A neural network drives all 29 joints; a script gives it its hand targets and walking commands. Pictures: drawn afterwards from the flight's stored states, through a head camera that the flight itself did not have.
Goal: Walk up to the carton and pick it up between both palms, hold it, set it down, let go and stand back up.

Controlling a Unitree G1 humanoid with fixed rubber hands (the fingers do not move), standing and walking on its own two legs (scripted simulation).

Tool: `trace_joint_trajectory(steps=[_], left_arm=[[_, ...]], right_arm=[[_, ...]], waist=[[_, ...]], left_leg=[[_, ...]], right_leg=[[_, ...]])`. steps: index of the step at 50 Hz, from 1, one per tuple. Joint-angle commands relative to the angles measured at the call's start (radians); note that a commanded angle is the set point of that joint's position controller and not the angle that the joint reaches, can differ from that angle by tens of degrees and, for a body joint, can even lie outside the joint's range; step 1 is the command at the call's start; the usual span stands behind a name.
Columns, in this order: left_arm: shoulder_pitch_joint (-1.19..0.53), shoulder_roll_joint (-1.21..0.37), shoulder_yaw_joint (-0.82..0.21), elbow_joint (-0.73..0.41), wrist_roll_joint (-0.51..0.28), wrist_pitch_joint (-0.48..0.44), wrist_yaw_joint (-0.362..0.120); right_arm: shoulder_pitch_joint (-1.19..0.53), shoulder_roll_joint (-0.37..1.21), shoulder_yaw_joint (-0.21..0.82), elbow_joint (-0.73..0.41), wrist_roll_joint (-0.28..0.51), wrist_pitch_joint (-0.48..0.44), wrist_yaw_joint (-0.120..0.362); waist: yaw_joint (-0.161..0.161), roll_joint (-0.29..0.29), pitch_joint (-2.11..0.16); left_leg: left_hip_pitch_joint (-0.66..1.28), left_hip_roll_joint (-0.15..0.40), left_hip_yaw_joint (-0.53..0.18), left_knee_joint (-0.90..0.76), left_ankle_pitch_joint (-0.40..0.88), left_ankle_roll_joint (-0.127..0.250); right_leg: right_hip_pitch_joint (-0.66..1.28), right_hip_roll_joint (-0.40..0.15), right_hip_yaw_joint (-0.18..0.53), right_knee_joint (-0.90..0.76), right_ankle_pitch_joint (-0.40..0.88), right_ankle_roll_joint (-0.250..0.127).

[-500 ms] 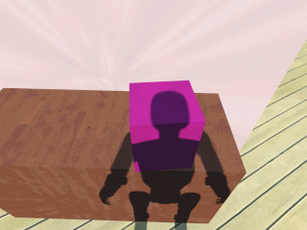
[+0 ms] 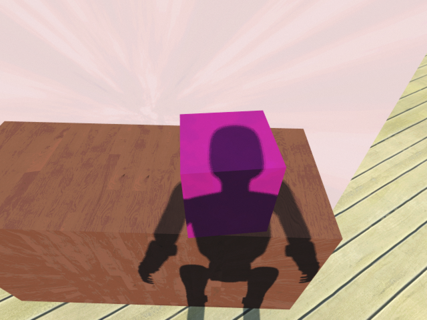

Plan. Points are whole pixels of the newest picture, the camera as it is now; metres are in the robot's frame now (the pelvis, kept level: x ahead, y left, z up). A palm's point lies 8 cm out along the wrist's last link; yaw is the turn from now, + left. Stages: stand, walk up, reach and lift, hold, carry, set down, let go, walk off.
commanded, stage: stand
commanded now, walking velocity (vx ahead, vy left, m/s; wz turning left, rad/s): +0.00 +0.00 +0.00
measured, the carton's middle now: (224, 175) +0.47 +0.01 -0.02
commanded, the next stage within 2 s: none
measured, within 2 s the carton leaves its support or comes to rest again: neither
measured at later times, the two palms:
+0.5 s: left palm out of the picture +0.04 +0.28 -0.13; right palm out of the picture +0.08 -0.27 -0.12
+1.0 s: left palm out of the picture +0.04 +0.28 -0.13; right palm out of the picture +0.07 -0.27 -0.12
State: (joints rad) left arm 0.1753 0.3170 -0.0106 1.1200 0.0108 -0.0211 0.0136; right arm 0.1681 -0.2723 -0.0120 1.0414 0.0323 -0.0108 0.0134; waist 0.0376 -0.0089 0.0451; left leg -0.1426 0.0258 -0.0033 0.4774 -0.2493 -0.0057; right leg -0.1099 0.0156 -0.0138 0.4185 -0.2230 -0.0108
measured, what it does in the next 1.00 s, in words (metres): stands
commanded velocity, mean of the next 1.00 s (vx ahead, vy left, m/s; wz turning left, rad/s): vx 0.00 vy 0.00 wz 0.00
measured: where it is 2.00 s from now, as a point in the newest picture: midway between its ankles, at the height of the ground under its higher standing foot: outside the picture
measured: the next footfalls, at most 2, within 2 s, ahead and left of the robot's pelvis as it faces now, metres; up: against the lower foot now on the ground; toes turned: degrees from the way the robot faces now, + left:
none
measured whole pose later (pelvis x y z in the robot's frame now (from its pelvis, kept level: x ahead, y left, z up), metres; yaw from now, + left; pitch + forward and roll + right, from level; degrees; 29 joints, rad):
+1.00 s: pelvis +0.00 +0.00 +0.00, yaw +0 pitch -5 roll -1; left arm 0.13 0.32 -0.01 1.14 0.01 -0.01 0.01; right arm 0.17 -0.28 -0.01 1.04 0.03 -0.01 0.01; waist 0.04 0.00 0.09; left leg -0.14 0.03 0.00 0.48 -0.25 0.00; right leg -0.11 0.02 -0.01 0.42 -0.22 -0.01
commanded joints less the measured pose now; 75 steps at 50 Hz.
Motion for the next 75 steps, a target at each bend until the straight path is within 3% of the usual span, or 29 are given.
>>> trace_joint_trajectory(steps=[1, 5, 8, 10, 12, 13, 15, 18, 20, 23, 24, 26, 27, 28, 30, 35, 37, 40, 41, 43, 46, 49, 50, 53, 57, 60, 63, 65, 75], left_arm=[[-0.087, 0.211, 0.031, -0.035, -0.006, -0.034, -0.005], [-0.061, 0.253, 0.057, -0.033, -0.01, -0.028, -0.007], [-0.044, 0.2, 0.038, -0.034, -0.002, -0.026, 0.0], [-0.098, 0.24, 0.047, -0.038, 0.001, -0.029, -0.005], [-0.066, 0.228, 0.045, -0.029, -0.01, -0.028, -0.01], [-0.039, 0.241, 0.047, -0.025, -0.016, -0.03, -0.004], [-0.051, 0.275, 0.046, -0.021, -0.009, -0.027, -0.005], [-0.078, 0.238, 0.04, -0.039, -0.003, -0.028, -0.006], [-0.119, 0.226, 0.04, -0.037, -0.001, -0.036, -0.007], [-0.089, 0.21, 0.045, -0.032, -0.008, -0.029, -0.002], [-0.084, 0.24, 0.043, -0.031, -0.005, -0.036, -0.002], [-0.064, 0.201, 0.031, -0.021, -0.011, -0.019, -0.008], [-0.068, 0.238, 0.042, -0.003, 0.003, -0.016, -0.006], [-0.092, 0.236, 0.045, -0.021, -0.008, -0.02, -0.004], [-0.106, 0.218, 0.038, -0.027, -0.003, -0.014, -0.008], [-0.089, 0.24, 0.036, -0.021, -0.014, -0.025, -0.005], [-0.097, 0.263, 0.059, -0.012, -0.001, -0.013, -0.015], [-0.109, 0.245, 0.041, -0.021, -0.006, -0.015, -0.007], [-0.12, 0.252, 0.049, -0.021, -0.007, -0.021, -0.009], [-0.106, 0.214, 0.032, -0.018, -0.003, -0.007, 0.005], [-0.084, 0.211, 0.031, -0.01, -0.012, -0.018, -0.003], [-0.111, 0.254, 0.042, -0.019, -0.002, -0.012, 0.0], [-0.1, 0.255, 0.045, -0.014, -0.004, -0.014, -0.006], [-0.096, 0.243, 0.038, -0.009, -0.013, -0.017, -0.009], [-0.119, 0.26, 0.05, -0.027, -0.019, -0.024, -0.011], [-0.123, 0.242, 0.038, -0.003, -0.008, -0.015, -0.009], [-0.106, 0.244, 0.042, -0.009, -0.012, -0.016, -0.011], [-0.128, 0.243, 0.041, -0.018, -0.009, -0.02, -0.009], [-0.095, 0.239, 0.044, -0.004, -0.006, -0.014, 0.002]], right_arm=[[-0.044, -0.258, -0.043, -0.058, -0.045, -0.026, -0.029], [-0.031, -0.296, -0.043, -0.04, -0.047, -0.026, -0.034], [-0.052, -0.269, -0.041, -0.064, -0.048, -0.031, -0.035], [-0.075, -0.278, -0.043, -0.064, -0.046, -0.026, -0.019], [-0.088, -0.286, -0.044, -0.065, -0.048, -0.027, -0.016], [-0.07, -0.278, -0.048, -0.068, -0.046, -0.027, -0.022], [-0.037, -0.29, -0.048, -0.042, -0.042, -0.018, -0.03], [-0.093, -0.287, -0.048, -0.065, -0.04, -0.016, -0.032], [-0.045, -0.234, -0.026, -0.077, -0.05, -0.022, -0.031], [-0.064, -0.287, -0.039, -0.05, -0.049, -0.03, -0.037], [-0.07, -0.26, -0.027, -0.064, -0.055, -0.028, -0.026], [-0.084, -0.258, -0.037, -0.078, -0.046, -0.03, -0.028], [-0.085, -0.244, -0.028, -0.064, -0.043, -0.027, -0.029], [-0.091, -0.275, -0.032, -0.059, -0.04, -0.03, -0.035], [-0.1, -0.28, -0.035, -0.055, -0.045, -0.025, -0.037], [-0.034, -0.278, -0.026, -0.04, -0.047, -0.024, -0.025], [-0.093, -0.295, -0.042, -0.054, -0.051, -0.024, -0.034], [-0.053, -0.262, -0.035, -0.062, -0.047, -0.027, -0.035], [-0.098, -0.269, -0.035, -0.051, -0.046, -0.022, -0.035], [-0.111, -0.285, -0.036, -0.073, -0.051, -0.02, -0.036], [-0.041, -0.276, -0.037, -0.05, -0.04, -0.022, -0.036], [-0.072, -0.283, -0.039, -0.061, -0.052, -0.019, -0.033], [-0.097, -0.287, -0.037, -0.076, -0.05, -0.013, -0.026], [-0.053, -0.295, -0.038, -0.053, -0.045, -0.028, -0.03], [-0.068, -0.242, -0.007, -0.044, -0.054, -0.025, -0.029], [-0.03, -0.269, -0.02, -0.042, -0.033, -0.028, -0.025], [-0.094, -0.3, -0.038, -0.055, -0.041, -0.03, -0.031], [-0.102, -0.287, -0.04, -0.059, -0.046, -0.031, -0.022], [-0.064, -0.276, -0.027, -0.051, -0.049, -0.031, -0.027]], waist=[[-0.046, 0.085, 0.009], [-0.015, 0.085, 0.034], [-0.046, 0.136, 0.044], [-0.045, 0.027, 0.033], [-0.028, 0.178, 0.045], [-0.009, 0.077, 0.063], [-0.035, 0.015, 0.028], [-0.034, 0.146, 0.056], [-0.059, 0.074, 0.05], [-0.025, 0.163, 0.048], [-0.034, 0.106, 0.009], [-0.015, 0.137, 0.044], [-0.017, 0.058, 0.034], [-0.005, 0.132, 0.05], [-0.023, 0.059, 0.022], [-0.037, 0.158, 0.08], [-0.001, 0.067, 0.054], [-0.042, 0.152, 0.059], [-0.016, 0.098, 0.044], [-0.013, 0.156, 0.019], [-0.034, 0.059, 0.009], [-0.036, 0.077, 0.04], [-0.031, 0.159, 0.038], [-0.02, 0.075, 0.046], [-0.031, 0.175, -0.003], [-0.069, 0.06, 0.023], [-0.033, 0.182, 0.004], [-0.026, 0.074, 0.035], [-0.05, 0.151, 0.059]], left_leg=[[0.009, 0.105, -0.096, -0.189, 0.213, 0.039], [-0.025, 0.104, -0.098, -0.211, 0.15, 0.025], [-0.003, 0.096, -0.112, -0.18, 0.147, 0.036], [-0.011, 0.103, -0.122, -0.209, 0.133, 0.038], [-0.063, 0.092, -0.087, -0.199, 0.165, 0.022], [-0.037, 0.099, -0.112, -0.194, 0.142, 0.029], [-0.007, 0.101, -0.108, -0.188, 0.111, 0.042], [-0.017, 0.095, -0.089, -0.183, 0.122, 0.042], [-0.002, 0.106, -0.101, -0.18, 0.176, 0.045], [-0.035, 0.098, -0.098, -0.199, 0.153, 0.039], [-0.002, 0.118, -0.117, -0.219, 0.17, 0.042], [-0.036, 0.102, -0.099, -0.196, 0.161, 0.027], [-0.014, 0.099, -0.097, -0.195, 0.157, 0.029], [-0.058, 0.099, -0.098, -0.195, 0.148, 0.033], [-0.031, 0.104, -0.109, -0.191, 0.132, 0.037], [-0.064, 0.111, -0.11, -0.209, 0.137, 0.031], [-0.047, 0.1, -0.12, -0.207, 0.109, 0.026], [-0.032, 0.096, -0.103, -0.229, 0.074, 0.035], [-0.006, 0.113, -0.112, -0.206, 0.108, 0.047], [-0.007, 0.117, -0.111, -0.206, 0.146, 0.042], [0.005, 0.106, -0.116, -0.18, 0.166, 0.048], [-0.008, 0.095, -0.104, -0.183, 0.118, 0.031], [-0.024, 0.086, -0.085, -0.199, 0.114, 0.021], [-0.035, 0.095, -0.11, -0.206, 0.123, 0.036], [0.02, 0.104, -0.098, -0.189, 0.198, 0.033], [0.03, 0.117, -0.107, -0.208, 0.144, 0.028], [0.008, 0.099, -0.116, -0.216, 0.182, 0.029], [-0.008, 0.102, -0.114, -0.22, 0.16, 0.025], [-0.002, 0.103, -0.116, -0.199, 0.156, 0.029]], right_leg=[[-0.008, -0.146, 0.134, -0.144, 0.172, -0.031], [-0.014, -0.133, 0.129, -0.16, 0.076, -0.016], [-0.046, -0.135, 0.131, -0.159, 0.085, -0.023], [-0.043, -0.146, 0.119, -0.155, 0.07, -0.027], [0.001, -0.147, 0.135, -0.157, 0.137, -0.018], [-0.047, -0.149, 0.137, -0.165, 0.037, -0.021], [-0.043, -0.14, 0.133, -0.172, 0.057, -0.025], [-0.064, -0.149, 0.145, -0.186, 0.065, -0.029], [-0.028, -0.139, 0.136, -0.148, 0.135, -0.036], [-0.009, -0.149, 0.152, -0.165, 0.128, -0.036], [-0.006, -0.14, 0.132, -0.127, 0.092, -0.038], [0.0, -0.146, 0.135, -0.153, 0.132, -0.022], [-0.015, -0.146, 0.134, -0.164, 0.11, -0.027], [0.004, -0.153, 0.151, -0.156, 0.099, -0.026], [0.0, -0.14, 0.116, -0.15, 0.127, -0.031], [-0.024, -0.125, 0.126, -0.158, 0.044, -0.02], [-0.006, -0.137, 0.114, -0.152, 0.023, -0.021], [-0.025, -0.152, 0.139, -0.145, 0.093, -0.032], [-0.052, -0.147, 0.15, -0.147, 0.041, -0.033], [-0.018, -0.142, 0.123, -0.143, 0.101, -0.033], [-0.017, -0.135, 0.129, -0.149, 0.088, -0.031], [-0.021, -0.138, 0.142, -0.168, 0.044, -0.032], [-0.005, -0.139, 0.126, -0.163, 0.078, -0.018], [0.011, -0.154, 0.132, -0.167, 0.131, -0.027], [-0.02, -0.137, 0.142, -0.134, 0.127, -0.027], [-0.03, -0.132, 0.116, -0.134, 0.138, -0.032], [-0.016, -0.144, 0.117, -0.135, 0.092, -0.031], [-0.034, -0.126, 0.09, -0.134, 0.039, -0.016], [-0.042, -0.141, 0.136, -0.161, 0.048, -0.027]])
